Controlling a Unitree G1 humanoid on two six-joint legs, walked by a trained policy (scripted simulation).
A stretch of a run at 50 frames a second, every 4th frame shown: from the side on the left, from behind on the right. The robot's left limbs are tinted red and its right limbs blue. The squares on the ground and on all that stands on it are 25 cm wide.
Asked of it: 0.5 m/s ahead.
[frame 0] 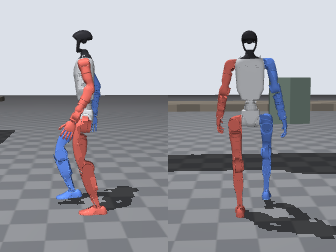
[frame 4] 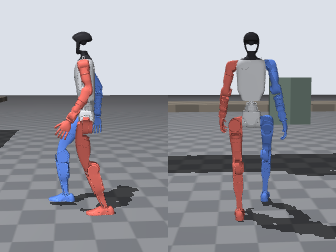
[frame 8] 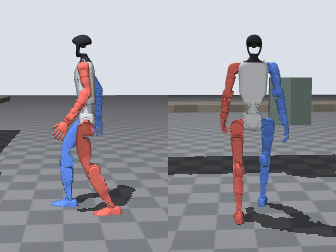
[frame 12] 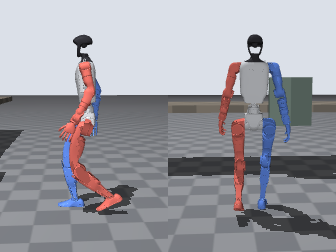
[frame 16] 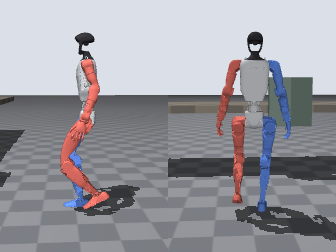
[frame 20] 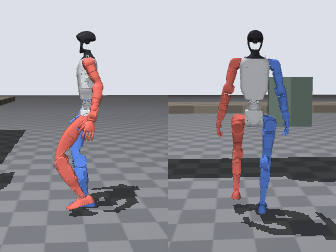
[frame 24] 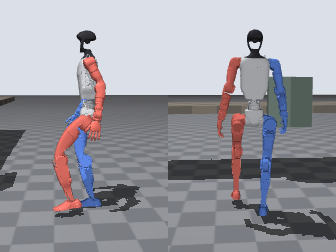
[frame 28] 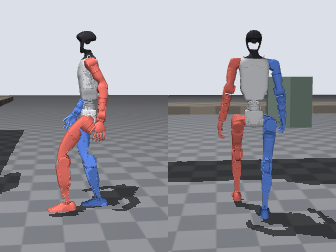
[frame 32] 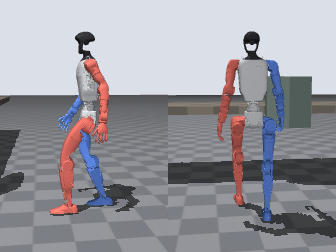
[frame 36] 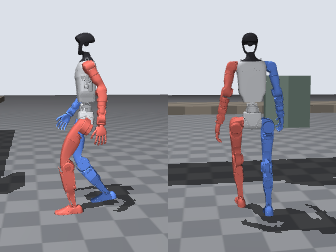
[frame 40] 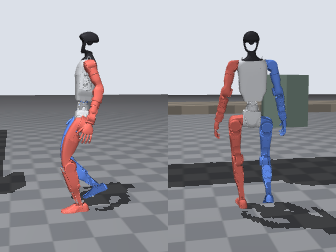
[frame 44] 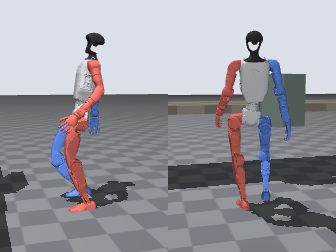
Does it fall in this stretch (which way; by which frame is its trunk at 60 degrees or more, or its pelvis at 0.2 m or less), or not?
no
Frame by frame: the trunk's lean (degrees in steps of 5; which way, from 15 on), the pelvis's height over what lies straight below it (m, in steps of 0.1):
0: 5, 0.8
4: 5, 0.8
8: 5, 0.8
12: 5, 0.8
16: 5, 0.8
20: 0, 0.8
24: 0, 0.8
28: 0, 0.8
32: 5, 0.8
36: 0, 0.8
40: 5, 0.8
44: 15 backward, 0.8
